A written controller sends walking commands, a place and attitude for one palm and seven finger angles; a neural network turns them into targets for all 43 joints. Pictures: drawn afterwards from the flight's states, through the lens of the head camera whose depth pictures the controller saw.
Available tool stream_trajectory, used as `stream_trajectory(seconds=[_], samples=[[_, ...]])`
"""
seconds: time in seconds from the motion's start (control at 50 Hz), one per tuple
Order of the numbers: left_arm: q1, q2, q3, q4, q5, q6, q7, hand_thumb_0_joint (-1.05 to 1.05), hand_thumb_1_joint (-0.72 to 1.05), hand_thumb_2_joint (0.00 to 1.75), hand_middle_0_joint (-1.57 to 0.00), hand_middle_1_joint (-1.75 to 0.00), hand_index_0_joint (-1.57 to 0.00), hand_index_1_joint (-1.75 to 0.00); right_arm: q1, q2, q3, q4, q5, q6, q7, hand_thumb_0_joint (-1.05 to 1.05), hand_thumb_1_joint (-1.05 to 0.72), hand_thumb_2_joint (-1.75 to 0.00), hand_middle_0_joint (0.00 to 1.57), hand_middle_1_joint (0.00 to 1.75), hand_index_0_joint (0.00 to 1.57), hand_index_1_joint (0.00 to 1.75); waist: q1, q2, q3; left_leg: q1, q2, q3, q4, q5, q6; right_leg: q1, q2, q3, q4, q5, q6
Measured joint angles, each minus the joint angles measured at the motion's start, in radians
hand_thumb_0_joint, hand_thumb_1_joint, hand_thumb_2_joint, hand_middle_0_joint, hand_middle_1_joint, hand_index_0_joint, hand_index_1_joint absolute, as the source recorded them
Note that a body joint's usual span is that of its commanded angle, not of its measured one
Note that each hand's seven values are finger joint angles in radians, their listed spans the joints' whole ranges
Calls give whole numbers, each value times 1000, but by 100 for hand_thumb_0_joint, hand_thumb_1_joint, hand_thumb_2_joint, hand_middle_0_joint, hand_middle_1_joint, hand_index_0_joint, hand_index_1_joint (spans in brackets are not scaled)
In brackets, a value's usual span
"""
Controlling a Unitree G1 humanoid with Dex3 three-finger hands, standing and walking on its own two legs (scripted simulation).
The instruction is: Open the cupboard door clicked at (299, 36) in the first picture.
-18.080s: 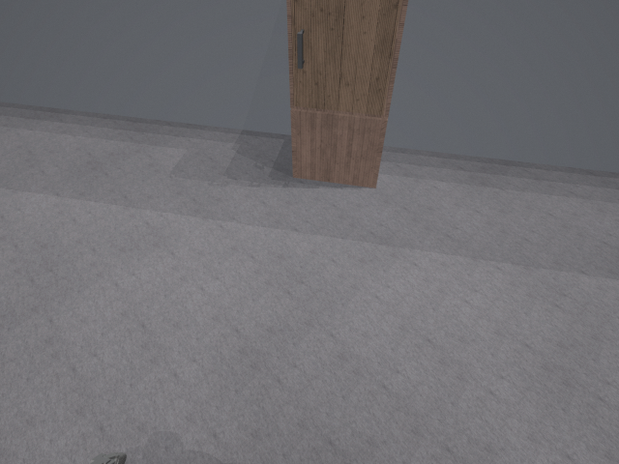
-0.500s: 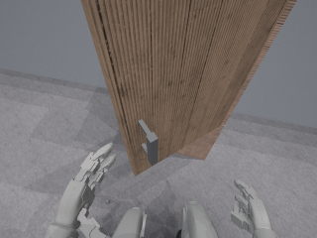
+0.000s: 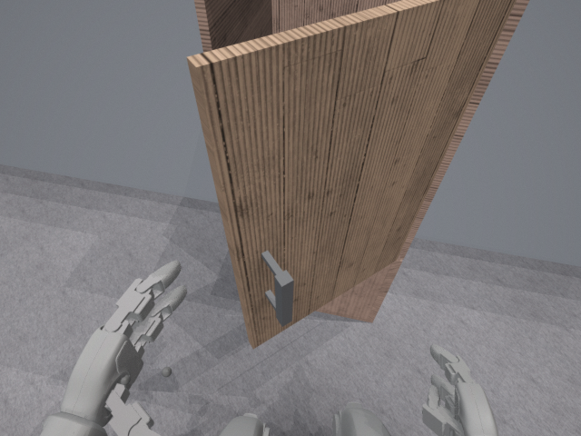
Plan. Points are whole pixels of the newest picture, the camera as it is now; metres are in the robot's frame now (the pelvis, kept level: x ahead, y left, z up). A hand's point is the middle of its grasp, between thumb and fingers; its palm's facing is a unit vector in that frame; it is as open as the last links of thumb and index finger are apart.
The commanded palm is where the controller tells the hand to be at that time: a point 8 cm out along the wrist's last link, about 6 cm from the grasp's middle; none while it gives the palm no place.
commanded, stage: draw the hand back to the body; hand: left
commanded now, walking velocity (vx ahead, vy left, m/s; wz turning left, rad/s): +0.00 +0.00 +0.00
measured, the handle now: (276, 290) +0.32 +0.04 +0.01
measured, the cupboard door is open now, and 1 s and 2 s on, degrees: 45 45 45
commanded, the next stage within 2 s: step back with the hand held close in 1.18 s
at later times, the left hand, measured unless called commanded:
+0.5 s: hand (55, 301) +0.22 +0.23 +0.18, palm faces +0.31 -0.87 -0.39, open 12.7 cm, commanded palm +0.17 +0.27 +0.21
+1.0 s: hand out of the picture +0.23 +0.26 +0.26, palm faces +0.46 -0.80 -0.39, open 7.7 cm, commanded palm +0.18 +0.29 +0.27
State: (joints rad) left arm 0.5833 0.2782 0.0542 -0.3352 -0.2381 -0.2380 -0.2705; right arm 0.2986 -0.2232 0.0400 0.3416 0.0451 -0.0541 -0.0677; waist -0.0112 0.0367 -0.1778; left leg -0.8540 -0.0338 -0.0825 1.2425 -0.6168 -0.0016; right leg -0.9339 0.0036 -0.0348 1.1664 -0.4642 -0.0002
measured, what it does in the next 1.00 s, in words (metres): rises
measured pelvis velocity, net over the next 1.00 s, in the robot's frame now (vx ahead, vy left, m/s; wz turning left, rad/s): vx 0.04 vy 0.00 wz -0.02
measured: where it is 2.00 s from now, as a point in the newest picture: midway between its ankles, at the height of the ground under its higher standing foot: outside the picture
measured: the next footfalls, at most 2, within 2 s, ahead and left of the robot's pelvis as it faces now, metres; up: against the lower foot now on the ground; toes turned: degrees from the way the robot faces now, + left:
none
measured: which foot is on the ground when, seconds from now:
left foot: down 0.00-1.00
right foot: down 0.00-1.00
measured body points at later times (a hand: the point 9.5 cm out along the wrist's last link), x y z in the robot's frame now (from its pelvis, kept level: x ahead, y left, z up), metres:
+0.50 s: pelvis +0.04 +0.01 +0.07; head +0.02 -0.01 +0.52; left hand +0.19 +0.27 +0.20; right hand +0.21 -0.20 +0.00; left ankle +0.00 +0.12 -0.64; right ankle +0.06 -0.12 -0.64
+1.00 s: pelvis +0.04 +0.00 +0.10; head +0.02 -0.02 +0.55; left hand +0.20 +0.30 +0.28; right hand +0.22 -0.23 +0.02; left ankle +0.00 +0.12 -0.64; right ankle +0.06 -0.12 -0.64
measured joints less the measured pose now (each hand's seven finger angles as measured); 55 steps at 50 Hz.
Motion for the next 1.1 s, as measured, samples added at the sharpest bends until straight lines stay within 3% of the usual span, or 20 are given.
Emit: stream_trajectory(seconds=[0.12, 0.2, 0.26, 0.38, 0.64, 0.88, 1.1], samples=[[24, 23, 55, -9, -33, 15, -21, -1, -46, 31, -15, -30, -15, -30, 12, -14, -10, 11, 9, -14, -8, 2, -90, -89, 20, 30, 21, 30, -3, 0, 10, 108, 10, -1, -80, 18, 3, 112, 8, -1, -85, 19, 2], [57, 42, 47, -66, 99, 135, 179, -1, -39, 34, -15, -30, -16, -30, 21, -1, -14, 22, -6, 2, -41, 2, -90, -89, 20, 30, 21, 30, 11, -8, 16, 205, 13, 11, -169, 44, 4, 202, 10, 13, -163, 41, 5], [86, 34, 36, -97, 158, 207, 298, -1, -31, 38, -16, -30, -16, -30, 28, 4, -9, 35, -15, 1, -55, 1, -90, -89, 20, 30, 20, 30, 17, 2, 24, 277, 12, 13, -242, 68, 9, 275, 7, 16, -233, 62, 7], [69, 39, 49, -99, 199, 248, 390, -1, -12, 46, -16, -30, -17, -30, 27, 6, 12, 97, -25, -33, -58, 1, -90, -89, 20, 30, 20, 30, 42, 20, 53, 407, 5, 13, -362, 111, 15, 406, -2, 18, -342, 92, 12], [-39, 60, 180, -90, 191, 209, 398, 0, 32, 65, -18, -30, -18, -30, -31, 14, 21, 210, -32, -98, -40, 2, -90, -89, 20, 30, 21, 30, 71, 30, 111, 627, 11, 22, -577, 191, 13, 612, -2, 29, -524, 155, 9], [-135, 87, 319, -81, 175, 146, 393, 1, 73, 82, -20, -30, -20, -30, -75, -1, -3, 269, -38, -113, -24, 1, -90, -89, 20, 30, 21, 30, 84, 26, 156, 739, 24, 25, -710, 255, 4, 718, 8, 33, -648, 216, 0], [-111, 57, 280, -61, 184, 148, 377, 1, 87, 89, -20, -30, -21, -30, -76, 4, -13, 299, -45, -111, -19, 2, -90, -89, 20, 30, 21, 30, 82, 19, 177, 780, 32, 32, -764, 285, 0, 756, 15, 39, -699, 246, -5]])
